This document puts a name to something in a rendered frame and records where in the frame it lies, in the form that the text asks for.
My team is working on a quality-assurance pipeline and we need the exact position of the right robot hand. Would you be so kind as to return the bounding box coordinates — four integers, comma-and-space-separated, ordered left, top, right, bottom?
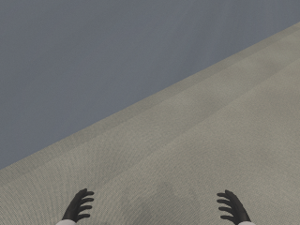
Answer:
217, 189, 251, 225

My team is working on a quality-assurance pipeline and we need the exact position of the left robot hand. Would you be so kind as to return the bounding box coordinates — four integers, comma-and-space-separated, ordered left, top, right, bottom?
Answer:
62, 188, 95, 223

